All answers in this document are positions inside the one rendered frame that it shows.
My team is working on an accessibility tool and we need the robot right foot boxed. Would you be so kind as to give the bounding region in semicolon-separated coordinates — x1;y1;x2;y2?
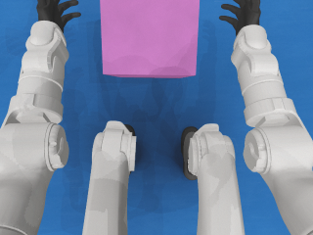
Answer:
181;126;198;180

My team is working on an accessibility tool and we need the left robot upper arm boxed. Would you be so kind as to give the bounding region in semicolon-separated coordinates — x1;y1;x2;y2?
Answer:
0;122;69;235

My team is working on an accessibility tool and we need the left robot forearm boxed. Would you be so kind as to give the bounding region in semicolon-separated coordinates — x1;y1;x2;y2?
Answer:
0;21;69;132

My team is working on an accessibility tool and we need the robot right hand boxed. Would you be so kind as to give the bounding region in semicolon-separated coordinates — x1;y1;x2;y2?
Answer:
219;0;261;36

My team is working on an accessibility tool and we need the right robot shin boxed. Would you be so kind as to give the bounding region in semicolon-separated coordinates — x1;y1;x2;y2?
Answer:
188;123;236;175

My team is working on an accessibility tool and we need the right robot forearm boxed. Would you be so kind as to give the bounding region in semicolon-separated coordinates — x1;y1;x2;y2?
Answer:
231;24;313;144

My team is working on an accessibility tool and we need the carton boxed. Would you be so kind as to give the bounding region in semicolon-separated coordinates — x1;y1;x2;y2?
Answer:
100;0;200;78

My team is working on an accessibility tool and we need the robot left hand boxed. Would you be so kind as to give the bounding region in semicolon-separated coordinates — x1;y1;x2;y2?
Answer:
36;0;81;33

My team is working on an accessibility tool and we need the right robot upper arm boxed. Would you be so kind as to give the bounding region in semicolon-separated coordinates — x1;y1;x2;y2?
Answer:
243;125;313;235

